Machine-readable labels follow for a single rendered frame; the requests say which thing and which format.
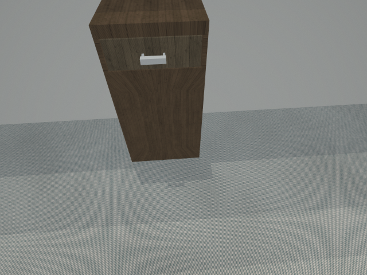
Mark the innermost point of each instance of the handle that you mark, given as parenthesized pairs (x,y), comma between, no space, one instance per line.
(151,60)

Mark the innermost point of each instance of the cabinet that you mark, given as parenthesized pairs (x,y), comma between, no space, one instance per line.
(159,110)

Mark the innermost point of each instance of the drawer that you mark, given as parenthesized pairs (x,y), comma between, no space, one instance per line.
(180,51)

